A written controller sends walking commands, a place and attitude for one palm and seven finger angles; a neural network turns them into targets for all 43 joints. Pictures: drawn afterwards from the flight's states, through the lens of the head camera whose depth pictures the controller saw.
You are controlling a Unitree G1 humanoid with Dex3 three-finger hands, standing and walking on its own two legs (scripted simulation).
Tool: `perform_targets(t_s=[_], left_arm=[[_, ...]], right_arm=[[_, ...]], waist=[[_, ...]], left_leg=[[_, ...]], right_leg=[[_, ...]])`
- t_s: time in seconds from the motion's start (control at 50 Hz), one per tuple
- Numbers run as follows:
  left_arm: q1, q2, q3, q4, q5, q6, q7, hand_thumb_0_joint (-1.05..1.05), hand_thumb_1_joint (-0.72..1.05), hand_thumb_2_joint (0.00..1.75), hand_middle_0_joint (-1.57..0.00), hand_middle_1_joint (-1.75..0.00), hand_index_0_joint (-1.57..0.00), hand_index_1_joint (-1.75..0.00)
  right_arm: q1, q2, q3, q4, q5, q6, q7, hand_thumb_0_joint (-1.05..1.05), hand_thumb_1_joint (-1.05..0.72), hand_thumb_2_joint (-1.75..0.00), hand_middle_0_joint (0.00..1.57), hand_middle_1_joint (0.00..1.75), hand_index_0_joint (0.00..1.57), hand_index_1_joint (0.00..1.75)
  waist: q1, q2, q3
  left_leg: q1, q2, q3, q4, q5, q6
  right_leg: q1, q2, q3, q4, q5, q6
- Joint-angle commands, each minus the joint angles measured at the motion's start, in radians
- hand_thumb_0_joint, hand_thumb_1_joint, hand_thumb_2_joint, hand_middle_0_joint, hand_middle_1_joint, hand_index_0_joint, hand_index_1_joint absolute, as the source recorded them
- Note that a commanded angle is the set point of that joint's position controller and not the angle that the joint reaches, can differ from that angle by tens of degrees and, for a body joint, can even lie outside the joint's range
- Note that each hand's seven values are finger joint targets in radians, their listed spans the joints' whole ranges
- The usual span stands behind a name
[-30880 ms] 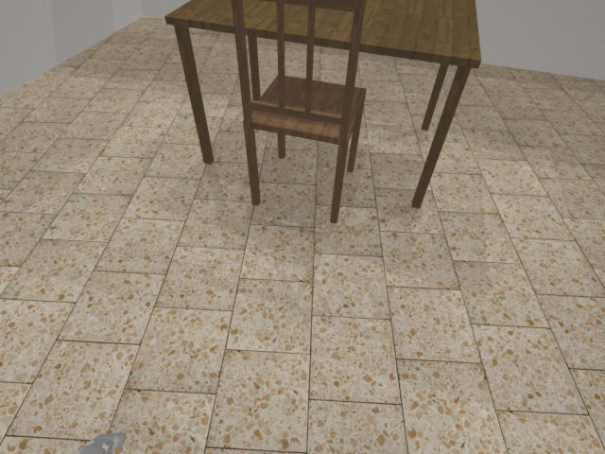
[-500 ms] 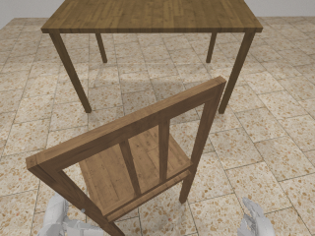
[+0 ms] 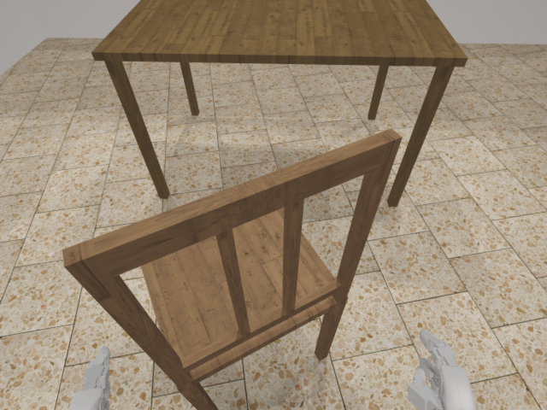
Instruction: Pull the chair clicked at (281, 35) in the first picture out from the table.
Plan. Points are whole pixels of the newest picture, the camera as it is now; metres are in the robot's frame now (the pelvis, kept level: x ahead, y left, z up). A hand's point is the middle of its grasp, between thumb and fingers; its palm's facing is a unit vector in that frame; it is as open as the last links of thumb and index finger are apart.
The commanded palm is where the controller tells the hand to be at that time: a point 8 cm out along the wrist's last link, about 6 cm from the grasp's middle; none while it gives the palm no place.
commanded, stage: draw the fingers out of the gap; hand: left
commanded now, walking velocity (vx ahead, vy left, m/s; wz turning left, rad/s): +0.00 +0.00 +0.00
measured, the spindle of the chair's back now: (236, 291) +0.31 +0.08 -0.01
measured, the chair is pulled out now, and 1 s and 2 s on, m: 0.62 0.62 0.62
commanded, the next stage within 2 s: draw the hand back to the body in 0.14 s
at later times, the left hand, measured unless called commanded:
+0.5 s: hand out of the picture +0.13 +0.19 +0.03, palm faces +0.12 -0.98 -0.15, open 17.5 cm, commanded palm +0.07 +0.26 +0.04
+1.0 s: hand (56, 370) +0.15 +0.24 +0.10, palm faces +0.29 -0.86 -0.41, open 15.7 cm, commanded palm +0.11 +0.28 +0.13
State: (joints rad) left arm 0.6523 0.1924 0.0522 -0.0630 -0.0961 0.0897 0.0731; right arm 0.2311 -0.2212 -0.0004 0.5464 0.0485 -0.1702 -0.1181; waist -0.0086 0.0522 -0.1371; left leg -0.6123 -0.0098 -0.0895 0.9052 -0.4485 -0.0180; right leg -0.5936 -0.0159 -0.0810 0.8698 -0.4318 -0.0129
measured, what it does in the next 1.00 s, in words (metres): stands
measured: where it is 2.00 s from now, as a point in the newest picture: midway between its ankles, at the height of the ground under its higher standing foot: outside the picture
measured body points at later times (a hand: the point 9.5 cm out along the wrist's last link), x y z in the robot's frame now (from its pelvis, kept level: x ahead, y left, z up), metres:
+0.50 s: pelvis +0.00 +0.00 -0.01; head +0.02 -0.01 +0.44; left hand +0.12 +0.24 +0.04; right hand +0.18 -0.24 -0.09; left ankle +0.00 +0.13 -0.69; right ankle +0.00 -0.11 -0.69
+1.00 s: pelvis +0.01 +0.00 +0.02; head -0.01 -0.01 +0.47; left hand +0.13 +0.28 +0.13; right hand +0.20 -0.23 -0.04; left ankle +0.00 +0.13 -0.69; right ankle +0.00 -0.11 -0.69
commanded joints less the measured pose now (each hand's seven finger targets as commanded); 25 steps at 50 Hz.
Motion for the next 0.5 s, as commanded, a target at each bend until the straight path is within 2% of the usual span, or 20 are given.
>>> perform_targets(t_s=[0.0,0.02,0.04,0.14,0.18,0.2,0.22,0.24,0.26,0.28,0.3,0.32,0.34,0.38,0.4,0.42,0.48], left_arm=[[0.094,0.146,0.11,-0.188,-0.002,-0.052,0.009,0.0,-0.55,0.2,0.0,0.0,0.0,0.0],[0.096,0.114,0.073,-0.215,-0.005,-0.058,0.002,0.0,-0.55,0.2,0.0,0.0,0.0,0.0],[0.124,0.126,0.092,-0.209,-0.01,-0.059,-0.001,0.0,-0.55,0.2,0.0,0.0,0.0,0.0],[0.196,0.123,0.085,-0.242,-0.012,-0.072,-0.02,0.0,-0.55,0.2,0.0,0.0,0.0,0.0],[0.227,0.099,0.059,-0.256,-0.01,-0.076,-0.026,0.0,-0.55,0.2,0.0,0.0,0.0,0.0],[0.235,0.107,0.064,-0.255,-0.008,-0.076,-0.024,0.0,-0.55,0.2,0.0,0.0,0.0,0.0],[0.24,0.097,0.053,-0.271,-0.008,-0.082,-0.024,0.0,-0.55,0.2,0.0,0.0,0.0,0.0],[0.27,0.107,0.068,-0.257,-0.005,-0.083,-0.022,0.0,-0.55,0.2,0.0,0.0,0.0,0.0],[0.175,0.072,0.042,-0.388,-0.067,-0.184,-0.066,0.0,-0.55,0.2,0.0,0.0,0.0,0.0],[0.2,0.142,0.109,-0.356,-0.069,-0.229,-0.083,0.0,-0.55,0.2,0.0,0.0,0.0,0.0],[0.202,0.168,0.123,-0.375,-0.07,-0.253,-0.089,0.0,-0.55,0.2,0.0,0.0,0.0,0.0],[0.188,0.164,0.123,-0.41,-0.079,-0.276,-0.1,0.0,-0.55,0.2,0.0,0.0,0.0,0.0],[0.203,0.175,0.146,-0.414,-0.092,-0.296,-0.111,0.0,-0.55,0.2,0.0,0.0,0.0,0.0],[0.215,0.163,0.148,-0.412,-0.105,-0.337,-0.139,0.0,-0.55,0.2,0.0,0.0,0.0,0.0],[0.199,0.177,0.164,-0.398,-0.11,-0.355,-0.151,0.0,-0.55,0.2,0.0,0.0,0.0,0.0],[0.196,0.157,0.158,-0.384,-0.117,-0.377,-0.169,0.0,-0.55,0.2,0.0,0.0,0.0,0.0],[0.227,0.155,0.186,-0.324,-0.151,-0.439,-0.234,0.0,-0.55,0.2,0.0,0.0,0.0,0.0]], right_arm=[[-0.096,-0.109,-0.055,-0.152,0.002,-0.05,-0.017,0.0,-0.9,-0.9,0.2,0.3,0.2,0.3],[-0.092,-0.106,-0.049,-0.16,0.001,-0.054,-0.017,0.0,-0.9,-0.9,0.2,0.3,0.2,0.3],[-0.094,-0.104,-0.055,-0.157,0.002,-0.054,-0.017,0.0,-0.9,-0.9,0.2,0.3,0.2,0.3],[-0.097,-0.1,-0.061,-0.154,0.004,-0.06,-0.019,0.0,-0.9,-0.9,0.2,0.3,0.2,0.3],[-0.096,-0.097,-0.064,-0.158,0.006,-0.062,-0.018,0.0,-0.9,-0.9,0.2,0.3,0.2,0.3],[-0.101,-0.097,-0.066,-0.157,0.005,-0.062,-0.018,0.0,-0.9,-0.9,0.2,0.3,0.2,0.3],[-0.096,-0.094,-0.066,-0.158,0.005,-0.065,-0.019,0.0,-0.9,-0.9,0.2,0.3,0.2,0.3],[-0.1,-0.093,-0.071,-0.154,0.006,-0.061,-0.019,0.0,-0.9,-0.9,0.2,0.3,0.2,0.3],[-0.077,-0.091,-0.065,-0.148,0.003,-0.084,-0.017,0.0,-0.9,-0.9,0.2,0.3,0.2,0.3],[-0.076,-0.093,-0.077,-0.119,0.005,-0.091,-0.018,0.0,-0.9,-0.9,0.2,0.3,0.2,0.3],[-0.078,-0.095,-0.075,-0.118,0.006,-0.094,-0.02,0.0,-0.9,-0.9,0.2,0.3,0.2,0.3],[-0.066,-0.086,-0.071,-0.12,0.009,-0.104,-0.021,0.0,-0.9,-0.9,0.2,0.3,0.2,0.3],[-0.073,-0.083,-0.076,-0.114,0.014,-0.11,-0.02,0.0,-0.9,-0.9,0.2,0.3,0.2,0.3],[-0.079,-0.075,-0.075,-0.105,0.021,-0.121,-0.015,0.0,-0.9,-0.9,0.2,0.3,0.2,0.3],[-0.088,-0.077,-0.077,-0.096,0.025,-0.121,-0.012,0.0,-0.9,-0.9,0.2,0.3,0.2,0.3],[-0.09,-0.07,-0.074,-0.094,0.027,-0.124,-0.01,0.0,-0.9,-0.9,0.2,0.3,0.2,0.3],[-0.121,-0.071,-0.08,-0.093,0.035,-0.128,0.007,0.0,-0.9,-0.9,0.2,0.3,0.2,0.3]], waist=[[0.005,-0.037,-0.049],[-0.005,-0.016,-0.045],[0.002,-0.025,-0.052],[0.004,-0.002,-0.061],[0.0,-0.02,-0.058],[0.005,-0.017,-0.057],[-0.002,-0.03,-0.061],[0.006,-0.028,-0.049],[-0.022,-0.046,-0.044],[0.001,-0.022,-0.081],[0.006,-0.013,-0.08],[0.0,0.007,-0.113],[0.007,0.031,-0.097],[0.008,0.032,-0.091],[0.006,0.026,-0.085],[0.002,0.004,-0.076],[0.011,-0.044,-0.052]], left_leg=[[0.0,0.004,0.019,-0.13,0.153,0.047],[0.004,0.002,0.023,-0.129,0.154,0.048],[0.001,0.002,0.021,-0.123,0.154,0.048],[-0.007,0.001,0.018,-0.107,0.169,0.049],[-0.009,0.002,0.018,-0.099,0.178,0.05],[-0.019,0.0,0.014,-0.097,0.179,0.05],[-0.016,-0.001,0.016,-0.092,0.183,0.052],[-0.025,0.0,0.016,-0.091,0.174,0.05],[-0.032,-0.002,0.023,-0.065,0.197,0.046],[-0.026,0.0,0.028,-0.056,0.204,0.045],[-0.03,0.0,0.027,-0.057,0.208,0.045],[-0.014,-0.004,0.033,-0.058,0.214,0.046],[-0.006,-0.001,0.031,-0.061,0.211,0.041],[-0.006,0.0,0.031,-0.059,0.218,0.039],[-0.016,0.001,0.028,-0.053,0.213,0.039],[-0.022,0.002,0.03,-0.054,0.204,0.037],[-0.047,0.005,0.026,-0.042,0.182,0.032]], right_leg=[[0.08,-0.01,0.023,-0.16,0.102,-0.008],[0.071,-0.011,0.02,-0.158,0.104,-0.005],[0.074,-0.011,0.023,-0.155,0.108,-0.006],[0.064,-0.009,0.018,-0.138,0.119,-0.01],[0.054,-0.008,0.015,-0.132,0.135,-0.008],[0.06,-0.007,0.016,-0.127,0.134,-0.012],[0.056,-0.006,0.016,-0.125,0.142,-0.009],[0.046,-0.005,0.013,-0.121,0.13,-0.01],[0.013,0.004,-0.003,-0.11,0.158,-0.009],[0.022,0.007,0.009,-0.099,0.161,-0.015],[0.03,0.007,0.015,-0.097,0.164,-0.019],[0.041,0.006,0.017,-0.094,0.165,-0.016],[0.031,0.008,0.013,-0.092,0.155,-0.019],[0.027,0.011,0.01,-0.087,0.159,-0.019],[0.03,0.011,0.015,-0.088,0.157,-0.021],[0.022,0.013,0.008,-0.085,0.145,-0.018],[0.02,0.014,0.019,-0.084,0.132,-0.013]])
